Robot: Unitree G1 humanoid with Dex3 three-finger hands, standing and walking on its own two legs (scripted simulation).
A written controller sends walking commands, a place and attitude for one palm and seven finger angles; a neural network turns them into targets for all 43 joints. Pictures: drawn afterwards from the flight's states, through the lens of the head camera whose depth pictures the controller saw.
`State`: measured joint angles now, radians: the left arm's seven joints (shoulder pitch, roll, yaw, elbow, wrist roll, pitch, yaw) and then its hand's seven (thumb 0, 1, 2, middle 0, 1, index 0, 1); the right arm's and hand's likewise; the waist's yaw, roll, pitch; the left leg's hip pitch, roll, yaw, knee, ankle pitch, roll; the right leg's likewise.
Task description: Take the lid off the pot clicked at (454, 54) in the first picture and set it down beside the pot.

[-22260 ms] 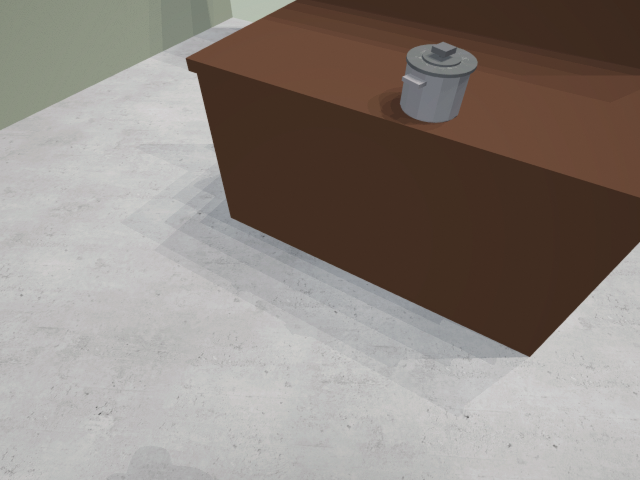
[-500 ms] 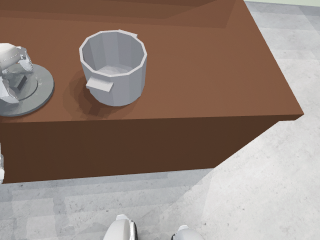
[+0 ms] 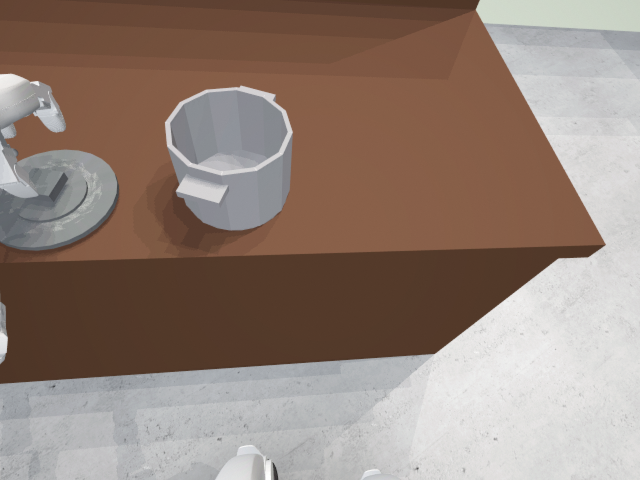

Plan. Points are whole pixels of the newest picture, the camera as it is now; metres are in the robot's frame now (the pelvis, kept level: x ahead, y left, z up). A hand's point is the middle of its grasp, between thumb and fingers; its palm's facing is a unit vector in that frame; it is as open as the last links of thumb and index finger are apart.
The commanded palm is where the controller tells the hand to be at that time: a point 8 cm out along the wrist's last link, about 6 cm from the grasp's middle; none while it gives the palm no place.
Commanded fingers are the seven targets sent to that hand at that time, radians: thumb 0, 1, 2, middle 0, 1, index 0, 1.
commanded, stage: raise the empty hand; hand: left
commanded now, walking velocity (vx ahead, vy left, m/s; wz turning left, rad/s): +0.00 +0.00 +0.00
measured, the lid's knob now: (43, 184) +0.49 +0.34 +0.03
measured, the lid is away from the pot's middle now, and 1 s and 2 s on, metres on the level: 0.25 0.25 0.25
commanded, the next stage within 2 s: draw the hand back to the body in 0.80 s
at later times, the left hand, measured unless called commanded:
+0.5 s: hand out of the picture +0.47 +0.33 +0.16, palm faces -0.37 -0.11 -0.92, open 11.0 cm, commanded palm +0.50 +0.32 +0.23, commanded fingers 0.00 -0.03 0.69 -0.36 -0.83 -0.36 -0.83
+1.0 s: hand out of the picture +0.48 +0.33 +0.18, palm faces -0.36 -0.11 -0.93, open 11.0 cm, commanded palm +0.48 +0.32 +0.24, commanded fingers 0.00 -0.03 0.69 -0.36 -0.83 -0.36 -0.83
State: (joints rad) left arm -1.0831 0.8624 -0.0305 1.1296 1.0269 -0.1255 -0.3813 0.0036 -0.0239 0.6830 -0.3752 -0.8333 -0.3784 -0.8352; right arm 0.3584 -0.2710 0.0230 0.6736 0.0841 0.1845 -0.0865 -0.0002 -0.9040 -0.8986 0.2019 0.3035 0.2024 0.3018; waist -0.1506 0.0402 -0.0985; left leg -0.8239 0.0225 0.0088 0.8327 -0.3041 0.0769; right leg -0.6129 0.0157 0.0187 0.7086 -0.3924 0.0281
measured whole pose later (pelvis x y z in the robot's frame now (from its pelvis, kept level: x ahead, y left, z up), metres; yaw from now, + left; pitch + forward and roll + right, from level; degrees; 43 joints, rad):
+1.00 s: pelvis +0.01 -0.02 +0.01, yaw +1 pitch +14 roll -4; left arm -1.17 0.91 -0.05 1.09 1.00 -0.09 -0.49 0.00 -0.03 0.68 -0.38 -0.83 -0.38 -0.84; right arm 0.33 -0.29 0.02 0.68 0.10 0.21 -0.07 0.00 -0.91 -0.90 0.20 0.30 0.20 0.30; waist -0.13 0.04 -0.07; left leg -0.69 0.02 0.00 0.73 -0.28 0.05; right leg -0.49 0.01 0.01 0.61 -0.37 0.04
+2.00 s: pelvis +0.04 -0.07 +0.04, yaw +1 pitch +0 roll +0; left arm -0.28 0.47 0.39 0.30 -0.06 -0.04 0.09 0.01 0.35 0.77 -0.30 -0.61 -0.30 -0.62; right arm 0.22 -0.29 0.02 0.68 0.05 -0.02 -0.06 0.01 -0.91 -0.90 0.20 0.30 0.20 0.30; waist 0.00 0.04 0.00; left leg -0.22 0.04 0.02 0.43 -0.20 -0.02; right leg -0.06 0.03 0.03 0.37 -0.31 -0.02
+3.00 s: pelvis +0.03 -0.05 +0.04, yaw +1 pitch -4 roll +0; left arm 0.46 0.34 0.30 -0.41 -0.09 -0.08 0.07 0.02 0.89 0.90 -0.21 -0.30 -0.21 -0.30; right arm 0.15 -0.21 0.02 0.65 0.00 -0.09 -0.06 0.01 -0.90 -0.90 0.20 0.30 0.20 0.30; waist 0.06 0.04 0.02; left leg -0.14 0.02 0.02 0.39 -0.18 0.00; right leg 0.04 0.00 0.03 0.30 -0.27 0.00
